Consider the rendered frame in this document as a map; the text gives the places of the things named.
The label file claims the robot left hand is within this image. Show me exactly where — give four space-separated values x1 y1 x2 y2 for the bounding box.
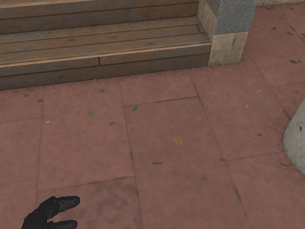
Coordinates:
21 196 80 229

